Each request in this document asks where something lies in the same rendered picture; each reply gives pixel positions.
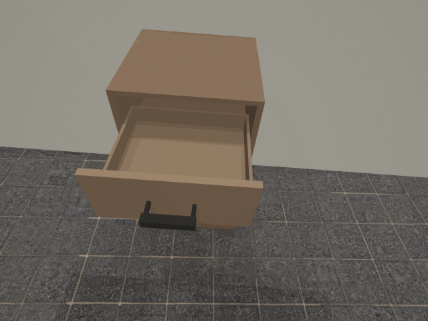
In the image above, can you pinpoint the handle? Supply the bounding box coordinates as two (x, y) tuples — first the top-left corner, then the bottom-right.
(139, 201), (197, 231)

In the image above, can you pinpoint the drawer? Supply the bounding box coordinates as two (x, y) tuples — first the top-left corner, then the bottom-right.
(74, 106), (263, 227)

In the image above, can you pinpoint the cabinet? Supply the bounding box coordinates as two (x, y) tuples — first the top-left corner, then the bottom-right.
(106, 29), (265, 230)

